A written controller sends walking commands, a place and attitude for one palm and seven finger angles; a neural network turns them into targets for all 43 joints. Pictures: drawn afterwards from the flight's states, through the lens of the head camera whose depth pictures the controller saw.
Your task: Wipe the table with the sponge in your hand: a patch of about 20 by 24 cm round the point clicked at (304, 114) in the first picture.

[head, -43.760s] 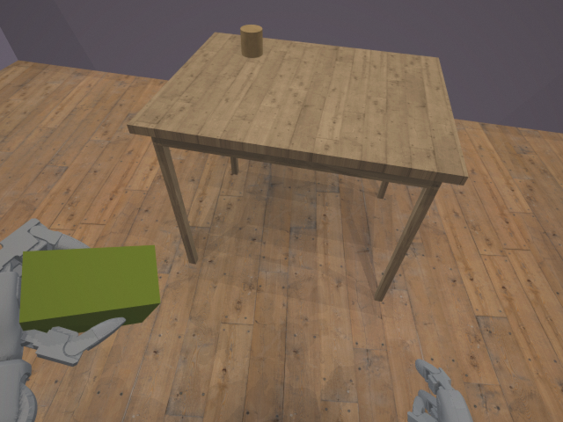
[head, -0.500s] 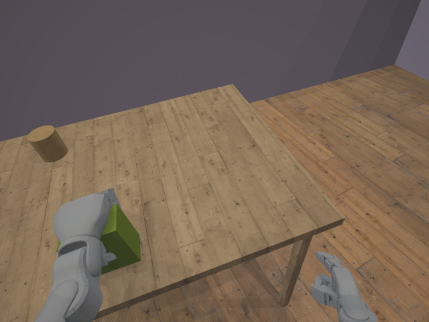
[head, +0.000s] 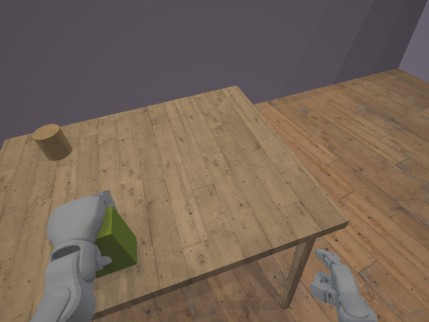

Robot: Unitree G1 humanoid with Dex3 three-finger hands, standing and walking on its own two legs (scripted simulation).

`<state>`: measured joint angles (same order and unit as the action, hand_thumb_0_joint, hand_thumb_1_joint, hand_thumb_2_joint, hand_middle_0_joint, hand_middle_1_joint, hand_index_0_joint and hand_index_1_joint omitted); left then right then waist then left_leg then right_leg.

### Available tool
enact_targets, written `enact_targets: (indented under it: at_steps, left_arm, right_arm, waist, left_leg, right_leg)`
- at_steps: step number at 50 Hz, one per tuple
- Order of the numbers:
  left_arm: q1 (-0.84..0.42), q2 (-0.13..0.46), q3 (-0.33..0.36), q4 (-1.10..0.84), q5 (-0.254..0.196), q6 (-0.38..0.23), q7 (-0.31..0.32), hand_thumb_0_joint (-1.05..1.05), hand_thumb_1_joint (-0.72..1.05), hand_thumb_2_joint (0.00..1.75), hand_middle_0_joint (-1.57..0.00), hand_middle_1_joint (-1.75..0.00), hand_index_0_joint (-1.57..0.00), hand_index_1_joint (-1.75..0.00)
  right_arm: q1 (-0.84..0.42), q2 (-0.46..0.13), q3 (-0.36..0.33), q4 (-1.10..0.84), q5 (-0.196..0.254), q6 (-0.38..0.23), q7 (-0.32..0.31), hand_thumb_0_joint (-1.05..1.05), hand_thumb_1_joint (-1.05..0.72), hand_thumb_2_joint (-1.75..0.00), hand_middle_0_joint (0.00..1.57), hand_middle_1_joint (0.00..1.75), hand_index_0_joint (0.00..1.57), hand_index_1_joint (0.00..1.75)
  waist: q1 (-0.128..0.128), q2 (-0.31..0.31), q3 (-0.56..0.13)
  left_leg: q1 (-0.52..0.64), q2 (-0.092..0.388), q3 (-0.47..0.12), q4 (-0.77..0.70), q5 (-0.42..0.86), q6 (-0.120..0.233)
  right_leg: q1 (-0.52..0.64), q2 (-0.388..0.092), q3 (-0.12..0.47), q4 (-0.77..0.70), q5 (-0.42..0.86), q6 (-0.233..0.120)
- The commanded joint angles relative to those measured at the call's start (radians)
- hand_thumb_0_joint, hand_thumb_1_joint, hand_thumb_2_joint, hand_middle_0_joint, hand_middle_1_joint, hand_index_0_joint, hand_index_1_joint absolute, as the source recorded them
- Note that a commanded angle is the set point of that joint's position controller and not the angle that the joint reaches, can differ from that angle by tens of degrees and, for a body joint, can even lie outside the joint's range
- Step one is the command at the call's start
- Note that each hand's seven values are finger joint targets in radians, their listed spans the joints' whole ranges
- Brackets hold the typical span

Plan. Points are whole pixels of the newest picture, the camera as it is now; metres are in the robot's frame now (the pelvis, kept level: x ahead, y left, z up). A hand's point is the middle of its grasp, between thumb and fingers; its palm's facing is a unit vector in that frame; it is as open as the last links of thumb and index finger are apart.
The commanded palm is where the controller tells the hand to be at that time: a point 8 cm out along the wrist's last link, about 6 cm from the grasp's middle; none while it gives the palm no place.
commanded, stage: lower the sponge onto the table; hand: left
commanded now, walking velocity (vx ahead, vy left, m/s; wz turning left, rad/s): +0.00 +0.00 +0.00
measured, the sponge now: (103, 249) +0.22 +0.27 +0.02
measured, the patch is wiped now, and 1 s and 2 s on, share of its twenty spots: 0.00 0.00 0.05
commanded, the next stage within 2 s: wipe forward along the first lane in 1.46 s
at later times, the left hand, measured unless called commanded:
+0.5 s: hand (102, 232) +0.23 +0.26 +0.07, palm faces +0.02 -0.14 -0.99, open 10.0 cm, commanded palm +0.20 +0.26 +0.13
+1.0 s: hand (108, 239) +0.23 +0.26 +0.04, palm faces -0.01 -0.14 -0.99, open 10.0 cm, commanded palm +0.20 +0.25 +0.10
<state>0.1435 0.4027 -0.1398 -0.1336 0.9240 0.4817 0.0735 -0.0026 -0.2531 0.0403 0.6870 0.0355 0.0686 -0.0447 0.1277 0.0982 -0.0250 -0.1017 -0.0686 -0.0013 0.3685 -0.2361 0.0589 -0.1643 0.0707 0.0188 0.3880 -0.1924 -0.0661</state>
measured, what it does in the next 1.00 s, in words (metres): stands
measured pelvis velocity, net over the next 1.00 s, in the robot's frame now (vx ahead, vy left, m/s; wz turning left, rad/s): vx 0.00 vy -0.01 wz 0.00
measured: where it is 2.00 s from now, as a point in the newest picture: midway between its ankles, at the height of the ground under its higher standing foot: outside the picture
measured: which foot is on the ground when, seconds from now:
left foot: down 0.00-1.00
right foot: down 0.00-1.00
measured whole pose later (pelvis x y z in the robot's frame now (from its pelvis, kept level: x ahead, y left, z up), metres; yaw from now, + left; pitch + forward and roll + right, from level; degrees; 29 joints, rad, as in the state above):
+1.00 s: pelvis +0.00 -0.01 +0.00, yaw +0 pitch -1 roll +0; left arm 0.12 0.36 -0.17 -0.02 0.94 0.46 0.12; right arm 0.01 -0.25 0.03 0.70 0.04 0.06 -0.05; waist 0.12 0.09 -0.03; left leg -0.13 -0.06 -0.01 0.39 -0.25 0.05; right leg -0.19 0.08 0.02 0.40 -0.20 -0.07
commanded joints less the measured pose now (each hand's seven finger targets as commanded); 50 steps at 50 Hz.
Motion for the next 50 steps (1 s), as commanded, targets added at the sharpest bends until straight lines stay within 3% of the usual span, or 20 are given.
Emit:
enact_targets:
  at_steps: [1, 2, 6, 7, 8, 12, 15, 17, 23, 25, 27, 34, 37, 39, 41, 42, 43, 47, 48, 50]
  left_arm:
    - [-0.217, 0.159, 0.085, -0.224, 0.038, -0.011, 0.036, 0.0, 0.1, 1.3, -1.2, -1.6, -1.2, -1.6]
    - [-0.21, 0.193, 0.12, -0.243, 0.04, -0.009, 0.037, 0.0, 0.1, 1.3, -1.2, -1.6, -1.2, -1.6]
    - [-0.236, 0.153, 0.072, -0.215, 0.05, -0.007, 0.036, 0.0, 0.1, 1.3, -1.2, -1.6, -1.2, -1.6]
    - [-0.244, 0.195, 0.114, -0.239, 0.056, -0.004, 0.042, 0.0, 0.1, 1.3, -1.2, -1.6, -1.2, -1.6]
    - [-0.224, 0.152, 0.08, -0.23, 0.051, -0.003, 0.045, 0.0, 0.1, 1.3, -1.2, -1.6, -1.2, -1.6]
    - [-0.262, 0.19, 0.112, -0.208, 0.053, 0.009, 0.051, 0.0, 0.1, 1.3, -1.2, -1.6, -1.2, -1.6]
    - [-0.256, 0.157, 0.078, -0.187, 0.05, 0.013, 0.049, 0.0, 0.1, 1.3, -1.2, -1.6, -1.2, -1.6]
    - [-0.256, 0.196, 0.116, -0.203, 0.048, 0.015, 0.048, 0.0, 0.1, 1.3, -1.2, -1.6, -1.2, -1.6]
    - [-0.247, 0.141, 0.069, -0.157, 0.043, 0.022, 0.034, 0.0, 0.1, 1.3, -1.2, -1.6, -1.2, -1.6]
    - [-0.244, 0.162, 0.089, -0.126, 0.042, 0.013, 0.036, 0.0, 0.1, 1.3, -1.2, -1.6, -1.2, -1.6]
    - [-0.252, 0.197, 0.121, -0.161, 0.048, 0.002, 0.043, 0.0, 0.1, 1.3, -1.2, -1.6, -1.2, -1.6]
    - [-0.21, 0.136, 0.079, -0.17, 0.046, -0.03, 0.064, 0.0, 0.1, 1.3, -1.2, -1.6, -1.2, -1.6]
    - [-0.201, 0.188, 0.131, -0.16, 0.045, -0.03, 0.078, 0.0, 0.1, 1.3, -1.2, -1.6, -1.2, -1.6]
    - [-0.199, 0.137, 0.086, -0.139, 0.047, -0.029, 0.082, 0.0, 0.1, 1.3, -1.2, -1.6, -1.2, -1.6]
    - [-0.213, 0.142, 0.088, -0.121, 0.046, -0.03, 0.085, 0.0, 0.1, 1.3, -1.2, -1.6, -1.2, -1.6]
    - [-0.229, 0.191, 0.13, -0.137, 0.047, -0.028, 0.091, 0.0, 0.1, 1.3, -1.2, -1.6, -1.2, -1.6]
    - [-0.228, 0.125, 0.074, -0.128, 0.047, -0.026, 0.089, 0.0, 0.1, 1.3, -1.2, -1.6, -1.2, -1.6]
    - [-0.253, 0.157, 0.097, -0.106, 0.052, -0.034, 0.095, 0.0, 0.1, 1.3, -1.2, -1.6, -1.2, -1.6]
    - [-0.248, 0.102, 0.052, -0.098, 0.048, -0.033, 0.093, 0.0, 0.1, 1.3, -1.2, -1.6, -1.2, -1.6]
    - [-0.232, 0.129, 0.08, -0.054, 0.049, -0.037, 0.098, 0.0, 0.1, 1.3, -1.2, -1.6, -1.2, -1.6]
  right_arm:
    - [-0.22, -0.093, -0.039, -0.181, 0.001, -0.049, -0.003, 0.0, -0.9, -0.9, 0.2, 0.3, 0.2, 0.3]
    - [-0.236, -0.092, -0.038, -0.186, 0.001, -0.052, -0.002, 0.0, -0.9, -0.9, 0.2, 0.3, 0.2, 0.3]
    - [-0.228, -0.091, -0.038, -0.181, 0.003, -0.045, 0.001, 0.0, -0.9, -0.9, 0.2, 0.3, 0.2, 0.3]
    - [-0.241, -0.092, -0.037, -0.183, 0.003, -0.047, 0.001, 0.0, -0.9, -0.9, 0.2, 0.3, 0.2, 0.3]
    - [-0.23, -0.085, -0.034, -0.189, 0.004, -0.049, 0.003, 0.0, -0.9, -0.9, 0.2, 0.3, 0.2, 0.3]
    - [-0.249, -0.091, -0.032, -0.18, 0.006, -0.044, 0.001, 0.0, -0.9, -0.9, 0.2, 0.3, 0.2, 0.3]
    - [-0.236, -0.089, -0.034, -0.178, 0.008, -0.044, 0.003, 0.0, -0.9, -0.9, 0.2, 0.3, 0.2, 0.3]
    - [-0.248, -0.092, -0.033, -0.179, 0.007, -0.044, 0.003, 0.0, -0.9, -0.9, 0.2, 0.3, 0.2, 0.3]
    - [-0.232, -0.09, -0.029, -0.182, 0.011, -0.041, 0.003, 0.0, -0.9, -0.9, 0.2, 0.3, 0.2, 0.3]
    - [-0.22, -0.095, -0.032, -0.175, 0.01, -0.04, 0.0, 0.0, -0.9, -0.9, 0.2, 0.3, 0.2, 0.3]
    - [-0.231, -0.097, -0.032, -0.178, 0.006, -0.04, -0.001, 0.0, -0.9, -0.9, 0.2, 0.3, 0.2, 0.3]
    - [-0.213, -0.09, -0.041, -0.179, 0.006, -0.053, 0.0, 0.0, -0.9, -0.9, 0.2, 0.3, 0.2, 0.3]
    - [-0.216, -0.098, -0.045, -0.173, 0.004, -0.055, -0.002, 0.0, -0.9, -0.9, 0.2, 0.3, 0.2, 0.3]
    - [-0.206, -0.09, -0.044, -0.175, 0.007, -0.057, -0.002, 0.0, -0.9, -0.9, 0.2, 0.3, 0.2, 0.3]
    - [-0.205, -0.096, -0.048, -0.169, 0.006, -0.053, -0.006, 0.0, -0.9, -0.9, 0.2, 0.3, 0.2, 0.3]
    - [-0.215, -0.101, -0.046, -0.166, 0.007, -0.055, -0.007, 0.0, -0.9, -0.9, 0.2, 0.3, 0.2, 0.3]
    - [-0.208, -0.091, -0.044, -0.174, 0.008, -0.055, -0.008, 0.0, -0.9, -0.9, 0.2, 0.3, 0.2, 0.3]
    - [-0.213, -0.096, -0.046, -0.164, 0.007, -0.054, -0.01, 0.0, -0.9, -0.9, 0.2, 0.3, 0.2, 0.3]
    - [-0.203, -0.09, -0.046, -0.173, 0.009, -0.057, -0.01, 0.0, -0.9, -0.9, 0.2, 0.3, 0.2, 0.3]
    - [-0.195, -0.095, -0.048, -0.161, 0.008, -0.055, -0.01, 0.0, -0.9, -0.9, 0.2, 0.3, 0.2, 0.3]
  waist:
    - [-0.002, -0.05, -0.186]
    - [0.006, -0.052, -0.186]
    - [0.001, -0.065, -0.161]
    - [0.009, -0.053, -0.169]
    - [0.004, -0.048, -0.189]
    - [0.008, -0.067, -0.158]
    - [0.004, -0.062, -0.172]
    - [0.011, -0.05, -0.185]
    - [-0.003, -0.067, -0.169]
    - [-0.004, -0.107, -0.166]
    - [0.003, -0.074, -0.188]
    - [-0.005, -0.055, -0.18]
    - [0.006, -0.067, -0.187]
    - [-0.001, -0.082, -0.182]
    - [-0.004, -0.087, -0.176]
    - [-0.001, -0.058, -0.183]
    - [-0.007, -0.058, -0.192]
    - [-0.005, -0.066, -0.183]
    - [-0.012, -0.071, -0.189]
    - [-0.007, -0.097, -0.192]
  left_leg:
    - [-0.014, 0.03, -0.106, -0.035, 0.296, -0.026]
    - [-0.008, 0.029, -0.113, -0.035, 0.281, -0.019]
    - [-0.023, 0.032, -0.111, -0.044, 0.259, -0.025]
    - [-0.011, 0.032, -0.119, -0.043, 0.249, -0.02]
    - [-0.023, 0.031, -0.109, -0.044, 0.254, -0.018]
    - [-0.026, 0.03, -0.119, -0.052, 0.223, -0.019]
    - [-0.025, 0.029, -0.11, -0.048, 0.254, -0.022]
    - [-0.021, 0.026, -0.115, -0.05, 0.243, -0.018]
    - [-0.036, 0.025, -0.1, -0.044, 0.228, -0.012]
    - [-0.046, 0.024, -0.1, -0.04, 0.233, -0.014]
    - [-0.035, 0.02, -0.103, -0.036, 0.233, -0.012]
    - [-0.029, 0.024, -0.103, -0.02, 0.27, -0.018]
    - [-0.031, 0.021, -0.107, -0.018, 0.255, -0.013]
    - [-0.043, 0.023, -0.098, -0.017, 0.259, -0.014]
    - [-0.047, 0.023, -0.096, -0.018, 0.247, -0.015]
    - [-0.04, 0.02, -0.104, -0.02, 0.237, -0.015]
    - [-0.047, 0.02, -0.095, -0.02, 0.238, -0.012]
    - [-0.041, 0.019, -0.103, -0.02, 0.223, -0.014]
    - [-0.046, 0.022, -0.095, -0.016, 0.23, -0.009]
    - [-0.054, 0.02, -0.093, -0.014, 0.236, -0.012]
  right_leg:
    - [0.128, -0.049, 0.13, -0.033, 0.202, -0.032]
    - [0.128, -0.038, 0.16, -0.037, 0.186, -0.04]
    - [0.109, -0.044, 0.136, -0.041, 0.15, -0.033]
    - [0.109, -0.033, 0.164, -0.043, 0.134, -0.043]
    - [0.132, -0.041, 0.134, -0.032, 0.14, -0.036]
    - [0.113, -0.034, 0.162, -0.049, 0.108, -0.041]
    - [0.126, -0.041, 0.134, -0.039, 0.147, -0.036]
    - [0.139, -0.035, 0.162, -0.041, 0.145, -0.041]
    - [0.128, -0.042, 0.134, -0.042, 0.136, -0.033]
    - [0.128, -0.045, 0.143, -0.042, 0.158, -0.029]
    - [0.139, -0.039, 0.172, -0.042, 0.163, -0.036]
    - [0.114, -0.045, 0.15, -0.033, 0.202, -0.034]
    - [0.12, -0.038, 0.175, -0.035, 0.196, -0.039]
    - [0.116, -0.047, 0.145, -0.028, 0.199, -0.032]
    - [0.112, -0.049, 0.145, -0.031, 0.195, -0.029]
    - [0.113, -0.039, 0.173, -0.035, 0.177, -0.038]
    - [0.12, -0.044, 0.142, -0.028, 0.178, -0.032]
    - [0.1, -0.038, 0.165, -0.038, 0.151, -0.036]
    - [0.105, -0.042, 0.136, -0.029, 0.167, -0.031]
    - [0.112, -0.045, 0.143, -0.027, 0.191, -0.028]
